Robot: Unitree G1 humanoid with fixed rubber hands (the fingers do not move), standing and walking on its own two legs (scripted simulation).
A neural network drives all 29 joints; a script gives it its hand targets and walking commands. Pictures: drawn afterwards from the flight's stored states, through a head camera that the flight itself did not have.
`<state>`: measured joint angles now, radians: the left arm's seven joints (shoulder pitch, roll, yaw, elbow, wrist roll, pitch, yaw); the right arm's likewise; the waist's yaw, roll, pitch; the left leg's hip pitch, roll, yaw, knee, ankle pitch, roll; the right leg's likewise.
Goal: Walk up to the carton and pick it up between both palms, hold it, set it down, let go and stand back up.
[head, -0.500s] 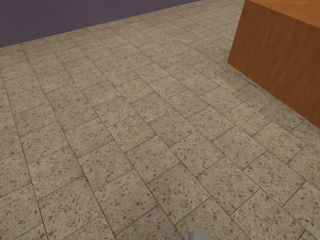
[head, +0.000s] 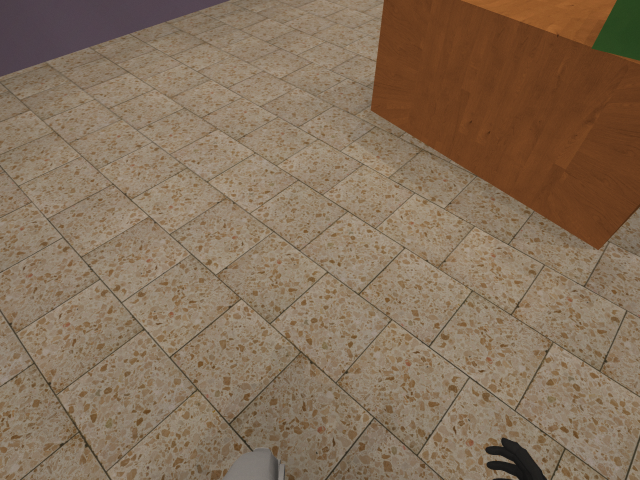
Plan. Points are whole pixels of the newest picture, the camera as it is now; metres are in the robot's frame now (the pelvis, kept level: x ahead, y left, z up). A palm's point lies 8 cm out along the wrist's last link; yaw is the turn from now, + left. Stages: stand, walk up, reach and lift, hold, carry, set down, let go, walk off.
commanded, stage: walk up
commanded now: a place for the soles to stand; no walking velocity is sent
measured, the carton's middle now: out of the picture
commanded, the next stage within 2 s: none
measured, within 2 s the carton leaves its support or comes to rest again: neither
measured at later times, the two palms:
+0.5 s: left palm (278, 291) +0.41 +0.11 -0.08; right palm out of the picture +0.08 -0.35 -0.16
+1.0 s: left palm (323, 252) +0.55 +0.04 -0.14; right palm (623, 314) +0.42 -0.46 -0.09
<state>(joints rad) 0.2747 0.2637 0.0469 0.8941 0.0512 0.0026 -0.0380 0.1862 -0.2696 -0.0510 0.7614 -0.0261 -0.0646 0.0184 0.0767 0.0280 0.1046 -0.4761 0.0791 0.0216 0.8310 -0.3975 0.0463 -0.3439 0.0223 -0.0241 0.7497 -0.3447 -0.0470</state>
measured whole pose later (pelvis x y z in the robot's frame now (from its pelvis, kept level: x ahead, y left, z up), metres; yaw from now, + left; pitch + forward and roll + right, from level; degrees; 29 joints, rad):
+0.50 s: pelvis +0.20 -0.10 -0.02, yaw -21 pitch -4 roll +1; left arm 0.22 0.27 0.07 0.75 0.04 -0.04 -0.07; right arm 0.42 -0.34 -0.07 0.86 -0.05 -0.02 0.01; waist -0.06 0.09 0.07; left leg -0.05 0.29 0.21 0.87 -0.55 0.02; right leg -0.50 -0.06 -0.06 0.86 -0.29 -0.01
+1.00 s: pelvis +0.43 -0.18 -0.02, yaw -33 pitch -4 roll +2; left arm 0.49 0.24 0.03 0.81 0.03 -0.03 -0.01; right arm 0.24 -0.23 -0.03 0.64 -0.05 -0.06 0.02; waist 0.05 -0.05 0.06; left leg -0.45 0.08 0.15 0.83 -0.29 0.01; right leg -0.24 0.01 0.12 1.11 -0.56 -0.02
